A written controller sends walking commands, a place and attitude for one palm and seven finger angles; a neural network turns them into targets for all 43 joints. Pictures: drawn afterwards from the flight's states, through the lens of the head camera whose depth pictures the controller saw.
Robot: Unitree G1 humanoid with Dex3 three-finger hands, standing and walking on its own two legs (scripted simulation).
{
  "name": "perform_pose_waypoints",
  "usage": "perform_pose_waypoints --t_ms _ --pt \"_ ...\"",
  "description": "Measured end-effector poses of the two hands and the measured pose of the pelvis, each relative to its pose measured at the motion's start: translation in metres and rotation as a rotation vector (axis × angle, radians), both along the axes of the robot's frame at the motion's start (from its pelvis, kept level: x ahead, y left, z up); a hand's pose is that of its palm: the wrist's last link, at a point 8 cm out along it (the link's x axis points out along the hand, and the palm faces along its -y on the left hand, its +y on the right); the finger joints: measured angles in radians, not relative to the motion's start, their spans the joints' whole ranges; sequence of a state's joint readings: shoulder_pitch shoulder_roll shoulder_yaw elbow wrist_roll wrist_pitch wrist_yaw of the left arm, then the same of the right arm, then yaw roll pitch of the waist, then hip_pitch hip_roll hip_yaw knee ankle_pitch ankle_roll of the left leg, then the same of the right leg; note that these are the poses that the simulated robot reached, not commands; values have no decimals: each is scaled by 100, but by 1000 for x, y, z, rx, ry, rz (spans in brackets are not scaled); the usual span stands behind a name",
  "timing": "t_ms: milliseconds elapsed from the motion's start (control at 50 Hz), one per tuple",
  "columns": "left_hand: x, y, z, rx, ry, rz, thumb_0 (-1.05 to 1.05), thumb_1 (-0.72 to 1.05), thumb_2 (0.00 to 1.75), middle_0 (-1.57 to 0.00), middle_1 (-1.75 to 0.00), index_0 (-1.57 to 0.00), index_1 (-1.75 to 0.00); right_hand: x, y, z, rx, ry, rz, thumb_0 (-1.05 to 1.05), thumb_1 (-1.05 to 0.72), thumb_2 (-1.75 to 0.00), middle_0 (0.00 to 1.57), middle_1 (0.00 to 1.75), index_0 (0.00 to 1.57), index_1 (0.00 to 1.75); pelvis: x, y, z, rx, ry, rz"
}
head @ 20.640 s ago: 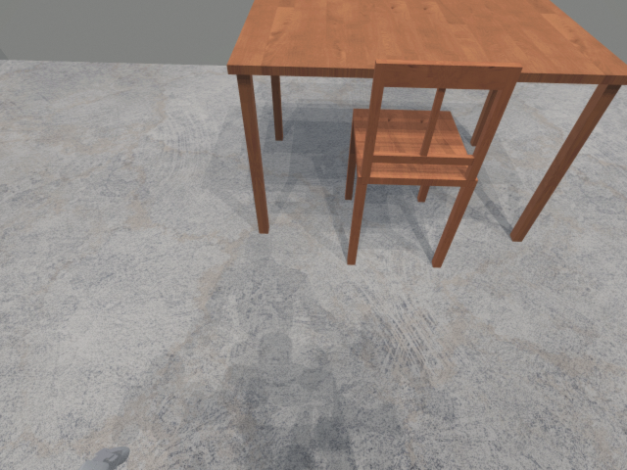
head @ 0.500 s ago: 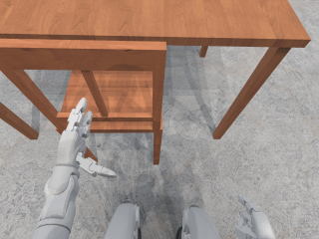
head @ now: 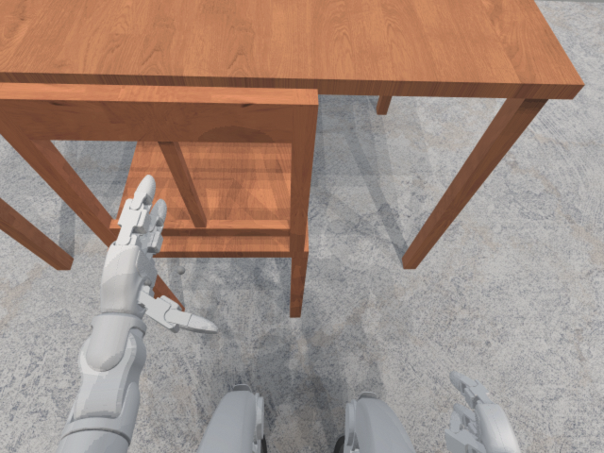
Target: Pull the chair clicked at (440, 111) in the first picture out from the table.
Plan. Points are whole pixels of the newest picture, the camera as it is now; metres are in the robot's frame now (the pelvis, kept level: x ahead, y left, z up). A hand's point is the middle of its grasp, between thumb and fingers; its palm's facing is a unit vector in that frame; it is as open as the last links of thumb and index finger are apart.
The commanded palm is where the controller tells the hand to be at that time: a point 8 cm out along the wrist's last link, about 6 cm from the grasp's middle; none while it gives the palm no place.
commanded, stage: aim the fingers beside a spindle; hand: left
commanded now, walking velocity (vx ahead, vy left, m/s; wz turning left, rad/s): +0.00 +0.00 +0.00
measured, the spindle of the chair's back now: (186, 187) +0.48 +0.19 +0.00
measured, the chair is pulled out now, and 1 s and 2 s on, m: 0.00 0.00 0.00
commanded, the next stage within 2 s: none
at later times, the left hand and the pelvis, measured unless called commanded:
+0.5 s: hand (184, 284) +0.32 +0.17 +0.01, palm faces +0.02 -1.00 -0.01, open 17.0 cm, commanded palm +0.30 +0.22 +0.03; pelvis +0.00 +0.00 +0.00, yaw +0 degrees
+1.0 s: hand (171, 268) +0.33 +0.18 +0.03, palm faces +0.07 -1.00 -0.06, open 16.9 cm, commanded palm +0.31 +0.22 +0.03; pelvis +0.00 -0.01 +0.00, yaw +0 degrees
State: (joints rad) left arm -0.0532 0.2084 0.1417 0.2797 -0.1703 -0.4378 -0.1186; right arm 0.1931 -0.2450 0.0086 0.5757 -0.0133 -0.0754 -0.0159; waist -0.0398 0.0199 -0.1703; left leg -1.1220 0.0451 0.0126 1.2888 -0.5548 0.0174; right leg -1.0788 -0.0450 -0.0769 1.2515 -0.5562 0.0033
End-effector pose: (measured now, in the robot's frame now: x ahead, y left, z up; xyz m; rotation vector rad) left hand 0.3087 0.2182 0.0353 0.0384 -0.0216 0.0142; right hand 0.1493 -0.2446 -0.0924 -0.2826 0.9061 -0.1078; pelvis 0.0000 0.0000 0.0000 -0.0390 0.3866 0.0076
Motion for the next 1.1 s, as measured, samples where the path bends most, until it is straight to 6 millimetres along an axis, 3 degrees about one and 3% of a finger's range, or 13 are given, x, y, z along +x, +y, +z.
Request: perform_pose_waypoints --t_ms 140,320,460,560,640,720,800,880,980,1040,1100 --pt "-1 9 -27 -19 127 26 -1 -50 30 -6 -8 -6 -8 1 4 -4 17 6 4 1 -90 -90 20 30 21 30 -1 -1 -3 0 10 -1" --pt "-7 -1 3 4 -1 4 -1 -50 30 -6 -8 -6 -8 1 5 -3 15 12 10 1 -90 -90 20 30 21 30 1 0 1 0 -2 2" --pt "-4 4 -26 -22 119 20 -1 -50 30 -6 -8 -6 -8 2 0 -4 13 6 2 1 -90 -90 21 30 21 30 -1 -3 -3 2 6 1" --pt "-13 -3 -12 -11 62 -1 -1 -50 30 -6 -8 -6 -8 2 -3 0 1 0 -2 1 -90 -90 20 30 21 30 0 -4 0 1 -2 0" --pt "-8 2 2 12 -4 20 -1 -50 30 -6 -8 -6 -8 2 -3 -2 2 4 9 1 -90 -90 20 29 20 30 0 -4 0 1 -5 5" --pt "2 6 -11 2 49 29 -1 -50 30 -6 -8 -6 -8 2 -3 -5 7 9 12 1 -90 -90 20 30 20 30 -2 -6 -3 1 4 7" --pt "2 -3 -27 -26 122 -7 -1 -50 30 -6 -8 -5 -8 0 -5 -6 8 8 -4 1 -90 -90 20 30 21 30 -2 -6 -4 1 10 2" --pt "-5 -10 -17 -20 84 -16 -1 -50 30 -6 -8 -6 -8 -3 -5 -3 6 10 -16 1 -90 -90 20 30 21 30 0 -5 -1 4 5 -4" --pt "-2 6 1 20 5 47 -1 -50 30 -6 -8 -6 -8 -4 -4 -4 13 22 -7 1 -90 -90 20 29 20 30 1 -6 0 6 0 -2" --pt "1 15 -7 16 40 62 -1 -50 30 -6 -8 -6 -8 -3 -3 -6 16 28 0 1 -90 -90 20 30 20 30 0 -7 -1 3 4 2" --pt "1 12 -22 -12 105 28 -1 -50 30 -6 -8 -5 -8 -3 -4 -7 11 27 -2 1 -90 -90 20 30 21 30 0 -6 -3 0 10 5"
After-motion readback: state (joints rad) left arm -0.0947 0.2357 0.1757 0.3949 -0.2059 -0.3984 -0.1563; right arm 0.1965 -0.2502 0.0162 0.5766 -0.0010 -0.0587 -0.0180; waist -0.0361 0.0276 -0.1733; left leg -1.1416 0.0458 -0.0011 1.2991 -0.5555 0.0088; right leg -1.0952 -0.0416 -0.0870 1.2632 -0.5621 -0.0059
